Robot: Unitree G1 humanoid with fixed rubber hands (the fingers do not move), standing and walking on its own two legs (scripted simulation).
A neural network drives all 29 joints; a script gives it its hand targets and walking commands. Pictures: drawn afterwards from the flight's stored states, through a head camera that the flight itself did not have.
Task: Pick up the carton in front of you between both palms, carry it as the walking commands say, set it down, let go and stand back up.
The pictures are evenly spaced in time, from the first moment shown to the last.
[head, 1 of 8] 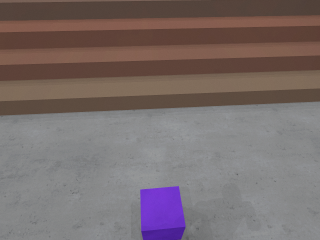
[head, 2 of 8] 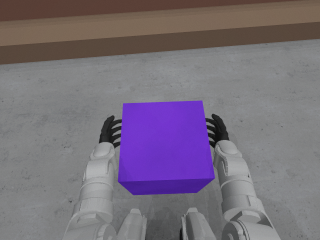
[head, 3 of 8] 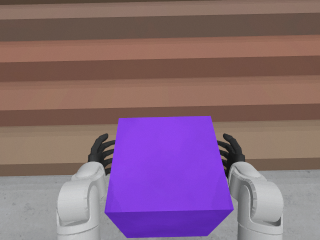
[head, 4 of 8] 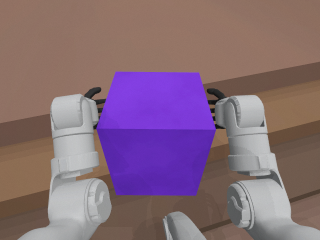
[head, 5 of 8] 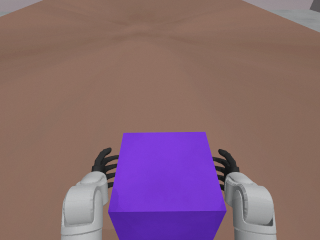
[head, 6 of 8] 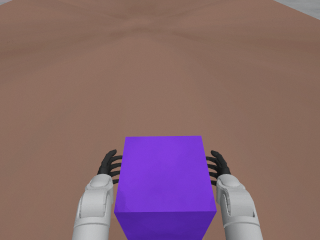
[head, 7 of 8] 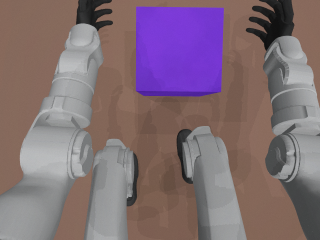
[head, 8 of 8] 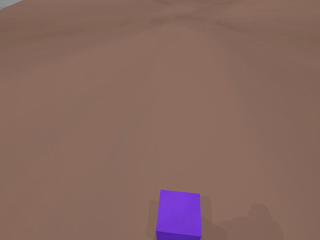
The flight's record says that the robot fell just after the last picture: no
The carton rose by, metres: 1.94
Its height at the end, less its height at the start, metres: +1.18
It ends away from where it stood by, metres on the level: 4.75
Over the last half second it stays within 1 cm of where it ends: yes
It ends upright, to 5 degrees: yes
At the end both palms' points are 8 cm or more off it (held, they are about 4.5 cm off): yes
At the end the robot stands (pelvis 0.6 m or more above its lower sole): yes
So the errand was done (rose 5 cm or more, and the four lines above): yes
